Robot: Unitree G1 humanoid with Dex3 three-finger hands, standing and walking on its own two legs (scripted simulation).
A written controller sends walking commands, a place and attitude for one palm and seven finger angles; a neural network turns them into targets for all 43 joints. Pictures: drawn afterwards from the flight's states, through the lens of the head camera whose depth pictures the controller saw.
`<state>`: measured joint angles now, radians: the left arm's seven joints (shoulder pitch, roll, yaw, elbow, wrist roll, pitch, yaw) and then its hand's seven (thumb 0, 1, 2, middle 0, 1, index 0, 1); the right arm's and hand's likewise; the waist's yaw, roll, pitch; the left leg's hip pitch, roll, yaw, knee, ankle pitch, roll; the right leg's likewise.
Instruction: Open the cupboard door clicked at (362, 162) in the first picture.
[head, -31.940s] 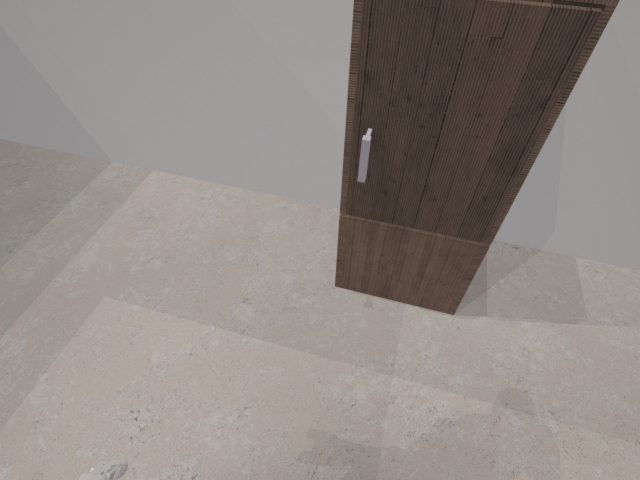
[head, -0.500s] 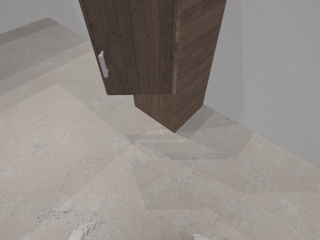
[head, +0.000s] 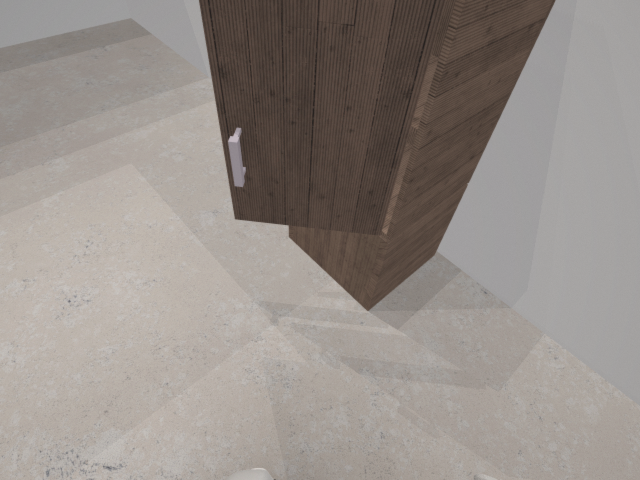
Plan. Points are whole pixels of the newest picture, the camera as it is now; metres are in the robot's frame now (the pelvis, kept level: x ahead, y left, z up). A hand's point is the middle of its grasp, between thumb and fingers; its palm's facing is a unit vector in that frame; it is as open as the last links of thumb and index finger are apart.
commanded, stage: take the last steps up to it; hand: left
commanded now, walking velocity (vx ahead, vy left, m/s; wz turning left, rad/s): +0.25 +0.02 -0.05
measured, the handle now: (238, 157) +0.75 +0.25 -0.09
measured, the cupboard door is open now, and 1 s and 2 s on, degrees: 42 42 42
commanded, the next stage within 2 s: come to a stop and stand still in 0.30 s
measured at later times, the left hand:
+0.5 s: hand (226, 398) +0.25 +0.16 -0.15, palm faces -0.07 -0.97 -0.22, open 7.3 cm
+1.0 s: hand (173, 439) +0.19 +0.23 -0.17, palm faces +0.05 -0.98 -0.21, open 7.3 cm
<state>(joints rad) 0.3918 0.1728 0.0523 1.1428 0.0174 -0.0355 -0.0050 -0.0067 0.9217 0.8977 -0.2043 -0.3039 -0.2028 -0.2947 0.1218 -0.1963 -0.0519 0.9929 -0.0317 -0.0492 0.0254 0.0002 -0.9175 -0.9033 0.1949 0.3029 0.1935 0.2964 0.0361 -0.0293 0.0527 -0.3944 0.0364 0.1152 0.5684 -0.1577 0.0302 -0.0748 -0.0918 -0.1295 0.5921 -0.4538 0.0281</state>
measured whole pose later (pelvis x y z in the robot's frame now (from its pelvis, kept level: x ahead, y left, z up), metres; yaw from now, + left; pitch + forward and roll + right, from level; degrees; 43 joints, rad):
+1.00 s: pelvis +0.15 +0.03 +0.01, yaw -2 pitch +0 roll +0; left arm 0.20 0.23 0.06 1.05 0.01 0.06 0.02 0.00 0.91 0.90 -0.20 -0.30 -0.20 -0.29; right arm 0.17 -0.16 -0.02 1.00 -0.03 0.02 -0.03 0.00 -0.91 -0.90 0.20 0.30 0.20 0.30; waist 0.03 -0.06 0.05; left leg -0.26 -0.01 0.05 0.49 -0.23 0.04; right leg -0.35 -0.04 0.00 0.82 -0.45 0.01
